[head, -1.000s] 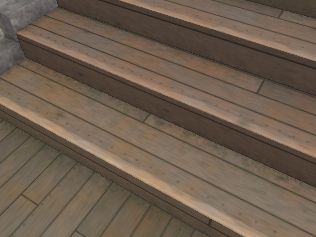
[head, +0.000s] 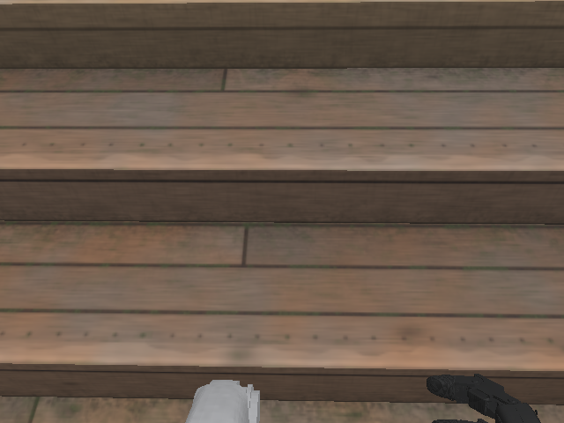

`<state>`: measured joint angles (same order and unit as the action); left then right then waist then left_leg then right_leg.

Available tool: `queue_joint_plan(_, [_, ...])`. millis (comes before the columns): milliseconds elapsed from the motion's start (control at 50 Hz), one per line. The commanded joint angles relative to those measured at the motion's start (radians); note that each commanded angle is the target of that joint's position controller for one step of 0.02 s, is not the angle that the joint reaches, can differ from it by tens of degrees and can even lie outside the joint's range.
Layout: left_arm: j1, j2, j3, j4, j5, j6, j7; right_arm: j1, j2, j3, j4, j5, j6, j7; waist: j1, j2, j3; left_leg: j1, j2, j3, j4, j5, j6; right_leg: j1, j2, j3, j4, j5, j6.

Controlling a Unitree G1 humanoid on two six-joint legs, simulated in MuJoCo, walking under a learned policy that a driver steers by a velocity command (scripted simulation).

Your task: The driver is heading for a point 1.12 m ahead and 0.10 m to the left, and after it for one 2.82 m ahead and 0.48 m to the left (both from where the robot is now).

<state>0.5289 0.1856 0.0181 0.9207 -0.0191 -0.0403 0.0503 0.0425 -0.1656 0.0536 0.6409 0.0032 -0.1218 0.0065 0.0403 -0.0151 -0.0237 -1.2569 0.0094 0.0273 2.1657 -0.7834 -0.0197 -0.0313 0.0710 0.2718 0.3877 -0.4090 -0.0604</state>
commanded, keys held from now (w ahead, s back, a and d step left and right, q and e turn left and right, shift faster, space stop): w+e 0.10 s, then w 0.60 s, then w+q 0.30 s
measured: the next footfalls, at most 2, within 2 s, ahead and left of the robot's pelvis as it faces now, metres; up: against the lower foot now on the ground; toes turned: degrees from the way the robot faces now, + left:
left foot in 0.12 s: +0.28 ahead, +0.17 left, +0.16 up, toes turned -1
right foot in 0.76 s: +0.58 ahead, -0.15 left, +0.33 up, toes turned -14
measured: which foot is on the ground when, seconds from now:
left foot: up 0.00-0.10, down 0.12-0.80, up 0.82-1.00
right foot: down 0.00-0.12, up 0.14-0.74, down 0.76-1.00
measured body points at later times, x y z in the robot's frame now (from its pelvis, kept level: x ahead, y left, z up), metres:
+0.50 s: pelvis +0.26 +0.07 +0.16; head +0.26 +0.07 +0.61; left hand +0.50 +0.21 +0.07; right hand +0.14 -0.09 +0.01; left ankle +0.24 +0.17 -0.57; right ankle +0.31 -0.08 -0.26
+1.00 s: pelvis +0.54 -0.04 +0.28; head +0.55 -0.04 +0.73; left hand +0.55 +0.20 +0.13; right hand +0.63 -0.30 +0.15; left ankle +0.51 +0.10 -0.19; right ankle +0.54 -0.14 -0.41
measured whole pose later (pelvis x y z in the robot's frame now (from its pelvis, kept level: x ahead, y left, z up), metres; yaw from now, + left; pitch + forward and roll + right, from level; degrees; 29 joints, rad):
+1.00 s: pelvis +0.54 -0.04 +0.28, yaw -3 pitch +5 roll -4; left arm 0.32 0.21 0.00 1.09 0.06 -0.05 -0.04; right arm 0.19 -0.28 -0.03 0.98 -0.04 -0.08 0.10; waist 0.03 0.08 -0.10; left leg -0.94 0.00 -0.15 1.98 -0.05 0.25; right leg -0.51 -0.03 -0.23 0.86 -0.44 -0.04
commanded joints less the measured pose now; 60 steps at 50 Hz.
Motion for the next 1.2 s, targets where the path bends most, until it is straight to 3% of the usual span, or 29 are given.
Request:
queue_joint_plan(20, [-0.040, 0.139, 0.020, -0.032, -0.065, 0.023, 0.017, -0.377, 0.076, 0.094, -0.361, -0.043, -0.068, 0.021, -0.037, 0.035, 0.191, -0.107, 0.112, 0.046, -0.489, 0.108, 0.011, -0.263, -0.205, 0.107, -0.225, 0.327, -0.057])
queue_joint_plan(40, [-0.079, 0.183, 0.037, -0.073, -0.070, 0.014, 0.022, -0.345, 0.087, 0.105, -0.399, -0.083, -0.071, 0.027, -0.060, 0.079, 0.043, 0.654, 0.076, 0.151, -0.769, 0.532, 0.024, -0.691, -0.186, 0.102, -0.450, 0.443, -0.116])
queue_joint_plan(60, [-0.113, 0.240, 0.055, -0.089, -0.060, -0.013, 0.016, -0.188, 0.021, 0.048, -0.348, -0.061, -0.069, 0.010, -0.123, -0.035, -0.131, 1.061, 0.005, 0.169, -0.761, 0.682, 0.019, -0.708, -0.164, 0.070, -0.372, 0.887, -0.117])
queue_joint_plan(80, [-0.183, 0.328, 0.074, -0.091, -0.028, -0.011, 0.002, 0.090, -0.104, -0.024, -0.282, -0.069, -0.047, -0.026, -0.281, -0.156, -0.400, 1.310, -0.062, 0.131, -0.702, 0.623, 0.015, -0.489, -0.148, 0.002, -0.161, 1.630, -0.066])
queue_joint_plan(100, [-0.215, 0.461, 0.123, -0.104, -0.045, -0.016, -0.005, 0.312, -0.258, -0.089, -0.264, -0.034, -0.022, -0.059, -0.415, -0.288, -0.450, 1.335, -0.040, -0.016, -1.001, 0.427, 0.034, -0.288, -0.157, 0.076, 0.114, 1.830, -0.020])
queue_joint_plan(120, [-0.271, 0.381, 0.112, -0.103, -0.018, -0.033, -0.006, 0.514, -0.362, -0.127, -0.157, -0.017, -0.006, -0.062, -0.439, -0.124, -0.468, 1.394, 0.016, -0.227, -1.230, 0.419, 0.068, -0.240, -0.137, 0.161, 0.429, 1.439, -0.005])
queue_joint_plan(140, [-0.168, 0.079, 0.049, -0.117, 0.039, -0.045, -0.019, 0.542, -0.429, -0.109, -0.032, -0.050, -0.005, -0.040, -0.224, 0.616, -0.434, 1.383, 0.260, -0.656, -1.504, 0.796, 0.161, -0.368, 0.132, 0.132, 0.862, 0.093, 0.004])
queue_joint_plan(160, [0.007, 0.082, 0.045, -0.091, 0.038, -0.072, -0.068, 0.517, -0.328, -0.092, -0.065, -0.081, -0.005, -0.040, -0.182, 0.596, -0.544, 1.410, 0.381, -1.026, -1.739, 0.915, 0.260, -0.481, 0.172, 0.243, 1.191, 0.035, -0.003])
queue_joint_plan(200, [-0.118, 0.023, 0.026, -0.122, 0.010, -0.045, -0.106, 0.336, -0.152, -0.084, 0.021, -0.001, 0.013, -0.017, -0.084, 0.194, -0.137, 1.076, 0.308, -0.814, -1.782, 0.395, 0.232, -0.666, 0.057, -0.052, 1.314, 0.072, 0.017])
queue_joint_plan(220, [-0.192, -0.029, 0.002, -0.150, 0.011, -0.018, -0.114, 0.286, -0.058, -0.068, 0.084, -0.009, 0.022, -0.014, -0.039, 0.062, -0.028, 0.880, 0.280, -0.690, -1.760, 0.073, 0.204, -0.690, -0.002, -0.088, 1.358, 0.136, -0.019])
queue_joint_plan(240, [-0.243, -0.010, -0.004, -0.186, 0.004, 0.000, -0.119, 0.261, -0.007, -0.056, 0.135, -0.024, 0.026, -0.015, -0.009, 0.048, 0.047, 0.761, 0.265, -0.580, -1.759, -0.001, 0.191, -0.694, -0.033, -0.112, 1.434, 0.134, -0.050])
queue_joint_plan(260, [-0.337, 0.043, -0.004, -0.200, 0.090, -0.018, -0.132, 0.135, 0.013, -0.026, 0.108, -0.031, 0.030, -0.004, -0.053, 0.031, 0.186, 0.661, 0.219, -0.432, -1.721, 0.128, 0.236, -0.845, -0.056, -0.038, 1.406, 0.254, -0.086])
queue_joint_plan(280, [-0.328, 0.017, -0.006, -0.199, 0.079, -0.020, -0.145, 0.184, 0.055, -0.026, 0.173, -0.040, 0.033, -0.008, -0.031, 0.078, 0.101, 0.683, 0.220, -0.436, -1.777, 0.229, 0.256, -0.878, -0.057, -0.040, 1.452, 0.259, -0.147])
queue_joint_plan(380, [-0.345, 0.040, -0.036, -0.209, 0.045, 0.003, -0.170, 0.284, -0.055, -0.038, 0.303, -0.126, 0.018, 0.021, -0.014, 0.062, -0.006, 0.804, 0.186, -0.195, -1.895, 0.280, 0.237, -1.156, -0.039, -0.119, 1.548, 0.409, -0.188])
queue_joint_plan(440, [-0.408, 0.035, -0.047, -0.192, 0.069, 0.012, -0.161, 0.429, -0.029, -0.012, 0.369, -0.131, 0.008, 0.030, -0.067, 0.109, -0.004, 0.939, 0.199, -0.179, -1.902, 0.397, 0.268, -1.349, -0.058, -0.171, 1.836, 0.363, -0.171])
queue_joint_plan(600, [-0.781, 0.011, -0.092, -0.317, 0.049, 0.020, -0.121, 0.700, 0.005, 0.023, 0.528, -0.185, 0.013, 0.051, -0.191, 0.062, 0.073, 1.244, 0.283, -0.162, -2.044, 0.431, 0.274, -1.656, -0.236, -0.290, 1.460, 0.378, -0.201])
queue_joint_plan(620, [-0.807, -0.006, -0.096, -0.328, 0.049, 0.034, -0.127, 0.736, 0.004, 0.025, 0.541, -0.183, 0.014, 0.055, -0.196, 0.102, 0.070, 1.250, 0.287, -0.149, -2.068, 0.475, 0.277, -1.630, -0.245, -0.313, 1.440, 0.402, -0.197])
queue_joint_plan(660, [-0.927, -0.041, -0.114, -0.361, 0.061, 0.076, -0.149, 0.627, 0.006, 0.029, 0.500, -0.122, 0.022, 0.093, -0.158, 0.101, 0.054, 0.988, 0.288, -0.048, -2.208, 0.542, 0.267, -1.232, -0.233, -0.361, 1.251, 0.246, -0.174])
queue_joint_plan(700, [-0.803, -0.038, -0.102, -0.309, 0.084, 0.086, -0.170, 0.505, -0.061, 0.021, 0.442, -0.062, -0.009, 0.103, -0.056, 0.165, 0.003, 0.936, 0.275, 0.052, -2.139, 0.990, 0.262, -0.910, -0.155, -0.414, 1.156, 0.138, -0.129])
queue_joint_plan(780, [-0.546, 0.063, -0.056, -0.237, 0.064, 0.024, -0.158, 0.498, -0.249, -0.060, 0.432, -0.054, -0.030, 0.108, 0.058, 0.270, -0.182, 1.220, 0.266, 0.042, -1.745, 2.078, 0.212, -0.433, -0.009, -0.445, 0.692, 0.114, -0.124])
queue_joint_plan(800, [-0.351, 0.093, -0.054, -0.175, 0.044, 0.008, -0.148, 0.647, -0.128, -0.041, 0.441, -0.112, -0.037, 0.118, 0.054, 0.046, -0.433, 0.792, 0.184, -0.031, -1.438, 1.740, 0.147, 0.127, -0.191, -0.105, 0.659, 0.410, -0.261])
queue_joint_plan(820, [-0.018, 0.168, -0.022, -0.051, 0.082, 0.033, -0.127, 0.609, -0.068, -0.040, 0.430, -0.104, -0.018, 0.132, 0.165, -0.135, -0.512, 0.569, 0.027, -0.122, -1.199, 0.820, 0.113, 0.299, -0.348, 0.351, 0.274, 0.264, -0.325])
queue_joint_plan(840, [0.131, 0.251, 0.024, 0.028, 0.094, 0.018, -0.111, 0.487, -0.054, -0.066, 0.419, -0.043, 0.005, 0.144, 0.199, -0.176, -0.349, 0.433, -0.031, -0.264, -0.674, 0.723, 0.117, 0.108, -0.428, 0.603, 0.078, 0.013, -0.315])
queue_joint_plan(860, [0.062, 0.243, 0.023, 0.062, 0.075, -0.017, -0.098, 0.425, -0.034, -0.078, 0.424, -0.022, -0.002, 0.129, 0.157, -0.163, -0.194, 0.344, -0.015, -0.311, -0.411, 0.785, 0.123, -0.108, -0.408, 0.496, 0.087, -0.133, -0.246])
queue_joint_plan(880, [-0.084, 0.187, 0.016, 0.054, 0.061, -0.039, -0.086, 0.377, 0.005, -0.072, 0.404, -0.040, -0.012, 0.105, 0.088, -0.143, -0.130, 0.336, 0.008, -0.279, -0.271, 0.772, 0.142, -0.251, -0.396, 0.333, 0.118, -0.095, -0.242])
queue_joint_plan(940, [-0.332, -0.083, -0.056, 0.078, 0.071, -0.027, -0.096, 0.193, 0.031, -0.054, 0.298, -0.042, 0.020, 0.082, -0.054, 0.069, -0.117, 0.249, 0.027, -0.265, -0.093, 0.741, 0.272, -0.375, -0.414, 0.117, 0.059, 0.129, -0.201])
queue_joint_plan(1040, [-0.385, -0.073, -0.058, 0.104, 0.115, -0.063, -0.076, 0.123, -0.001, -0.046, 0.262, -0.038, 0.058, 0.114, -0.138, 0.013, -0.013, 0.171, 0.041, -0.161, -0.169, 0.688, 0.327, -0.435, -0.299, -0.340, -0.108, 0.282, -0.138])
queue_joint_plan(1100, [-0.190, -0.053, -0.066, 0.197, 0.169, -0.061, -0.070, -0.028, -0.009, -0.021, 0.188, -0.015, 0.066, 0.105, -0.082, 0.022, -0.001, -0.098, 0.036, -0.147, -0.045, 0.579, 0.361, -0.209, -0.301, -0.397, -0.127, 0.279, -0.127])
queue_joint_plan(1200, [0.036, 0.001, -0.066, 0.251, 0.188, -0.063, -0.080, -0.318, -0.042, 0.004, 0.033, 0.000, 0.077, 0.063, 0.012, 0.003, -0.032, -0.180, 0.100, -0.004, -0.449, 0.595, 0.312, 0.042, -0.323, -0.462, -0.234, 0.454, -0.115])
Keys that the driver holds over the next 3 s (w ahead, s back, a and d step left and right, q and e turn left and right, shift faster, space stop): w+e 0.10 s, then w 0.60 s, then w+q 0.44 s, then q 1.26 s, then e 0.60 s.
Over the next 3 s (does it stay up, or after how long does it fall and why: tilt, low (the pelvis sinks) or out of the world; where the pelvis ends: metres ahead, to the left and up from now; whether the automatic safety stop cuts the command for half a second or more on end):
stays up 0.92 -0.02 0.49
